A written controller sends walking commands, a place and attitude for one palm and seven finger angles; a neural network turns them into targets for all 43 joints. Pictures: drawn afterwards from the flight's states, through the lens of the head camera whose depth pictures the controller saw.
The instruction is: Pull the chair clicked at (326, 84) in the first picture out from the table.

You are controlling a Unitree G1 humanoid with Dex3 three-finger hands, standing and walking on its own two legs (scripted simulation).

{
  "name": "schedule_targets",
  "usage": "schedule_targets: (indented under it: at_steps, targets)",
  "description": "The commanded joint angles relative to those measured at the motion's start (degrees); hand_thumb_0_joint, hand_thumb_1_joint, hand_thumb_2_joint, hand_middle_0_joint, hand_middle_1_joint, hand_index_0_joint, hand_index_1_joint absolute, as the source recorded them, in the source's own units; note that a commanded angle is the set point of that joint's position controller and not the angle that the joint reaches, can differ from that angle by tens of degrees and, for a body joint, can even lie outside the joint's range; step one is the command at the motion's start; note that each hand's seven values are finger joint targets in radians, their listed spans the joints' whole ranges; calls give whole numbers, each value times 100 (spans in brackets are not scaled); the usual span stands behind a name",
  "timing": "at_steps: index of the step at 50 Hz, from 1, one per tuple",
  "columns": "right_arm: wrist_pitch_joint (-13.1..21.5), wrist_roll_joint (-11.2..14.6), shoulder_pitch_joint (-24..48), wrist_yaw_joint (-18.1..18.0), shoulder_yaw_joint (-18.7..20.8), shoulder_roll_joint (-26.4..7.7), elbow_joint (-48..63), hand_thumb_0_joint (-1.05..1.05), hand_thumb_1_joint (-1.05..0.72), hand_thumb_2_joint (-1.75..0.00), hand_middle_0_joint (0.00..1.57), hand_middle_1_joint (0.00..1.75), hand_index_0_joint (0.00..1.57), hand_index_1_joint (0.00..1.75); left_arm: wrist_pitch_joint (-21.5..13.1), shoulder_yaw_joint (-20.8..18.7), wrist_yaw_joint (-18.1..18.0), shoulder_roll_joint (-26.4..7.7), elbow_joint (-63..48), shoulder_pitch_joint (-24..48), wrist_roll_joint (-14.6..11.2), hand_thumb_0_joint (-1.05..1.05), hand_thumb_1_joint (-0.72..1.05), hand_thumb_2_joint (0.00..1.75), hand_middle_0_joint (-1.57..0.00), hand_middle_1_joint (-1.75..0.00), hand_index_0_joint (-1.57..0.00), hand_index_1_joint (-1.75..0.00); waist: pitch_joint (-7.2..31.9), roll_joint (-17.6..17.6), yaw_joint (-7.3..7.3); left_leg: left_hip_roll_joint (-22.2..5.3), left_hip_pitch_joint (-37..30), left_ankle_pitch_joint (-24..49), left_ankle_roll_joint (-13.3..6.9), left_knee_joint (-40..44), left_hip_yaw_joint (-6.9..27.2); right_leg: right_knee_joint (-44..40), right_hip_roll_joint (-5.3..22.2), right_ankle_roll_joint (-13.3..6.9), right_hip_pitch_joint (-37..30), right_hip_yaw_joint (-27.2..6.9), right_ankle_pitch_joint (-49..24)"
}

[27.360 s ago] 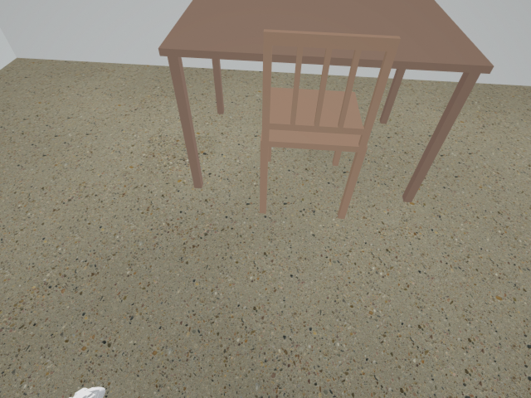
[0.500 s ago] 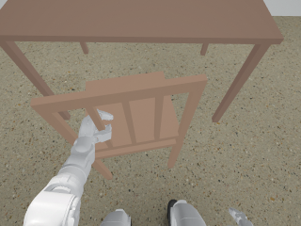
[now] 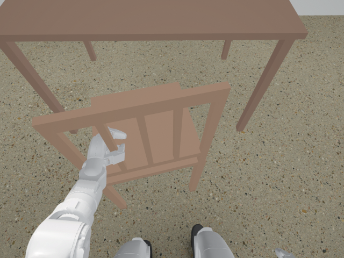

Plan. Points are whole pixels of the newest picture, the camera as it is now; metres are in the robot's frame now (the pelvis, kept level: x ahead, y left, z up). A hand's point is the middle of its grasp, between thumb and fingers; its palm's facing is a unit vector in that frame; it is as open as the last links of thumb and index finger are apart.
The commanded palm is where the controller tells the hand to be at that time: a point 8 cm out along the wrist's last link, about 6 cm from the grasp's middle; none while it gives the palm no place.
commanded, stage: step backward, pulling the chair out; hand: left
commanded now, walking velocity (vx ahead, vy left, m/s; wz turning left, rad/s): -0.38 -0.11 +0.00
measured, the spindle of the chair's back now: (146, 142) +0.41 +0.07 -0.07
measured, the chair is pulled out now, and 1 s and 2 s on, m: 0.30 0.43 0.59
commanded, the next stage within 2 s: stop walking, hand still on the chair in 1.20 s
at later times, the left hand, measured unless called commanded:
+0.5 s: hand (113, 170) +0.33 +0.15 -0.06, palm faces +0.03 -0.98 -0.21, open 5.3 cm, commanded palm +0.34 +0.20 -0.05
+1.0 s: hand (111, 202) +0.25 +0.15 -0.06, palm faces +0.04 -0.97 -0.23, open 5.4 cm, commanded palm +0.26 +0.20 -0.05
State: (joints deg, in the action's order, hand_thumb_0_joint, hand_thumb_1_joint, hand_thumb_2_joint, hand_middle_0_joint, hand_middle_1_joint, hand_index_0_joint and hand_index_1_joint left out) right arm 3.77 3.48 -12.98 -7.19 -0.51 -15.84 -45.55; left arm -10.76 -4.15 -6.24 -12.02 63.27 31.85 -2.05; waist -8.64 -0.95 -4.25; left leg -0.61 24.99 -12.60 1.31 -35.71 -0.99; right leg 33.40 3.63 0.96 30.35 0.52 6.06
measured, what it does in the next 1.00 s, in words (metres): walks backwards: left foot, then right foot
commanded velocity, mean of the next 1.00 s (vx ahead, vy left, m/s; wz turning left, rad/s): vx -0.38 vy -0.02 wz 0.01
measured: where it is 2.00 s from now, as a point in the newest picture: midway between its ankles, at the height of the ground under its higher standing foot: outside the picture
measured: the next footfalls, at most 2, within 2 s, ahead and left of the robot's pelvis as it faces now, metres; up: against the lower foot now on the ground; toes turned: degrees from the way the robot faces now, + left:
left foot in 0.34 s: -0.06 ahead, +0.13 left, +0.00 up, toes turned -1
right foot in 0.52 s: +0.04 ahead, -0.14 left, +0.00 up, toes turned -3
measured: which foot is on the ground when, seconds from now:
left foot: down 0.00-0.20, up 0.22-0.32, down 0.34-1.00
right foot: down 0.00-0.38, up 0.40-0.50, down 0.52-0.82, up 0.84-0.92, down 0.94-1.00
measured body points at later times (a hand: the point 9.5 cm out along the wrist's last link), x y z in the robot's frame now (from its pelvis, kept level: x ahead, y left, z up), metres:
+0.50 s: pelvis -0.04 +0.00 +0.01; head +0.04 +0.00 +0.45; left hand +0.32 +0.20 -0.04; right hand +0.04 -0.26 -0.12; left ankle -0.02 +0.13 -0.72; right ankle +0.02 -0.13 -0.71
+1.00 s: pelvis -0.13 -0.01 +0.00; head -0.04 -0.01 +0.44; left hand +0.24 +0.20 -0.04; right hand -0.04 -0.28 -0.13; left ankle -0.06 +0.13 -0.72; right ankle -0.07 -0.14 -0.72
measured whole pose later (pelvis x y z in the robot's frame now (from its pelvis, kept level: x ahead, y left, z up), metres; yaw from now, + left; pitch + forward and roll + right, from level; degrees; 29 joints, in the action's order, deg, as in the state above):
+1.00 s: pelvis -0.13 -0.01 +0.00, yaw -2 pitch +1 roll -1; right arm 1.5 2.6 -10.4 -7.1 -0.5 -13.9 -44.3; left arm -9.5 -3.8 -4.9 -14.1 62.6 33.4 -1.6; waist -11.2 0.4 -1.1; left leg -4.3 24.7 -12.1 2.6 -35.4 0.4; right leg 33.4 0.5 0.9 23.1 1.5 11.5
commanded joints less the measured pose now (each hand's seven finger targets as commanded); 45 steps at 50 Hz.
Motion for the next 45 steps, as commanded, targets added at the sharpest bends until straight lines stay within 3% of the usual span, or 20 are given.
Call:
schedule_targets:
  at_steps: [1, 5, 8, 10, 11, 14, 16, 19, 20, 23, 25, 27, 29, 31, 33, 35, 37, 39, 42, 45]
  targets:
    - [160, -20, -8, -43, 266, -770, 770, 0, -90, -90, 20, 30, 20, 30, -480, 98, -58, -1039, -1559, 2334, 92, 0, 90, 90, -50, -145, -50, -145, 2443, 1255, 348, -1589, -112, -728, -618, 1508, 1324, 947, -58, -92, -1365, -136, 1556]
    - [135, -68, -179, -66, 311, -714, 607, 0, -90, -90, 20, 30, 20, 30, -466, -44, -32, -1220, -1440, 2338, 189, 0, 90, 90, -50, -145, -50, -145, 2527, 875, 250, -1324, -536, 1355, -480, 493, 858, 322, 151, -118, -1760, -347, -275]
    - [83, -34, -108, -46, 325, -677, 697, 0, -90, -90, 20, 30, 20, 30, -382, -55, -30, -1479, -1367, 2011, 203, 0, 90, 90, -50, -145, -50, -145, 2142, 221, 298, -495, 223, -1975, -104, -187, 381, -701, 1065, -591, -1077, -1412, 1782]
    - [88, -17, -434, -14, 328, -612, 494, 0, -90, -90, 20, 30, 20, 30, -310, -173, -89, -1667, -1229, 1831, 159, 0, 90, 90, -50, -145, -50, -145, 2487, -1103, 311, 146, -753, -1812, 75, -1807, 47, -2209, 1731, -816, -434, -1996, 3036]
    - [104, -30, -380, 20, 271, -571, 458, 0, -90, -90, 20, 30, 20, 30, -265, -172, -61, -1575, -1150, 1849, 162, 0, 90, 90, -50, -145, -50, -145, 2659, -1288, 339, 169, -618, -1824, 74, -2181, 181, -2168, 1777, -907, -877, -1899, 2296]
    - [142, -34, -307, 3, 103, -538, 444, 0, -90, -90, 20, 30, 20, 30, -226, -204, -22, -1476, -1293, 1948, 126, 0, 90, 90, -50, -145, -50, -145, 2740, -926, 273, 46, -807, -1739, 56, -758, 217, -1456, 1454, -684, -1496, -1084, 505]
    - [126, -13, -404, -45, 121, -667, 402, 0, -90, -90, 20, 30, 20, 30, -194, -103, -6, -1383, -1272, 1901, 110, 0, 90, 90, -50, -145, -50, -145, 2572, -657, 215, -81, -1082, -1087, -38, 683, 224, -1075, 1147, -361, -1380, -848, 589]
    - [35, -74, -170, -64, 219, -828, 694, 0, -90, -90, 20, 30, 20, 30, -217, 155, 19, -1008, -1667, 2273, 143, 0, 90, 90, -50, -145, -50, -145, 2547, 1632, 351, -1523, -692, 344, -570, 1633, 1296, 1053, 85, -30, -1221, 22, 1106]
    - [9, -121, -57, -59, 219, -756, 802, 0, -90, -90, 20, 30, 20, 30, -226, 241, 21, -861, -1869, 2602, 150, 0, 90, 90, -50, -145, -50, -145, 2491, 1826, 332, -1774, -607, 616, -686, 1632, 1533, 1668, -17, -69, -1095, -7, 1479]
    - [23, -183, -297, -14, 288, -712, 483, 0, -90, -90, 20, 30, 20, 30, -290, 100, -5, -880, -1484, 2585, 175, 0, 90, 90, -50, -145, -50, -145, 2596, 934, 271, -1809, -2204, 4308, -740, 408, 1399, 767, 33, -128, -796, -162, 1061]
    - [22, -176, -374, 70, 322, -735, 373, 0, -90, -90, 20, 30, 20, 30, -416, 75, 3, -875, -1304, 2489, 262, 0, 90, 90, -50, -145, -50, -145, 2790, 1017, 213, -1663, -2478, 4927, -482, -15, 1151, -8, 155, -240, -1282, -206, -175]
    - [-22, -189, -243, 96, 317, -763, 374, 0, -90, -90, 20, 30, 20, 30, -439, 21, 56, -1053, -1107, 2337, 332, 0, 90, 90, -50, -145, -50, -145, 2427, 1032, 211, -1475, -1636, 3812, -258, 27, 1024, -214, 350, -306, -1722, -327, -1404]
    - [-84, -108, -382, 11, 369, -750, 306, 0, -90, -90, 20, 30, 20, 30, -467, -115, 15, -1389, -1226, 2380, 258, 0, 90, 90, -50, -145, -50, -145, 3202, 545, 100, -1125, -1445, 3295, 2, -18, 589, -120, 706, -400, -2581, -687, -3329]
    - [-109, -28, -190, -67, 375, -689, 406, 0, -90, -90, 20, 30, 20, 30, -396, -212, -11, -1646, -1238, 2330, 177, 0, 90, 90, -50, -145, -50, -145, 3448, -30, 135, -617, -1038, 1059, 175, -560, 338, -384, 1334, -638, -2811, -1205, -3925]
    - [-108, 7, -42, -83, 295, -651, 447, 0, -90, -90, 20, 30, 20, 30, -233, -213, 6, -1777, -1110, 2145, 117, 0, 90, 90, -50, -145, -50, -145, 3183, -178, 221, -286, -600, -1176, 206, -855, 444, -789, 1794, -825, -2543, -1441, -3181]
    - [-97, 1, -32, -103, 240, -664, 449, 0, -90, -90, 20, 30, 20, 30, -100, -246, 6, -1709, -1107, 2086, 115, 0, 90, 90, -50, -145, -50, -145, 2935, -717, 266, -169, -569, -1477, 143, -673, 547, -1058, 1745, -761, -2242, -1223, -1831]
    - [-99, -8, -108, -151, 206, -762, 387, 0, -90, -90, 20, 30, 20, 30, -25, -257, -6, -1681, -1194, 2068, 76, 0, 90, 90, -50, -145, -50, -145, 2911, -647, 200, -276, -1049, -425, 63, 395, 441, -825, 1361, -477, -2130, -750, -1599]
    - [-133, -20, 35, -161, 274, -847, 595, 0, -90, -90, 20, 30, 20, 30, -94, -115, 10, -1424, -1445, 2188, 50, 0, 90, 90, -50, -145, -50, -145, 2847, 385, 271, -1004, -1256, 1092, -266, 1198, 862, -185, 451, -4, -1785, -232, -404]
    - [-189, -87, 207, -101, 281, -764, 824, 0, -90, -90, 20, 30, 20, 30, -207, 65, 21, -1102, -1771, 2680, 61, 0, 90, 90, -50, -145, -50, -145, 2544, 1707, 326, -1721, -466, 505, -758, 1587, 1425, 1159, -47, -70, -1608, -21, 1478]
    - [-53, -123, -184, -49, 338, -749, 547, 0, -90, -90, 20, 30, 20, 30, -355, -12, 29, -1095, -1479, 2489, 137, 0, 90, 90, -50, -145, -50, -145, 2899, 975, 286, -1612, -1867, 3178, -685, 450, 1195, 113, 14, -116, -1490, -157, 362]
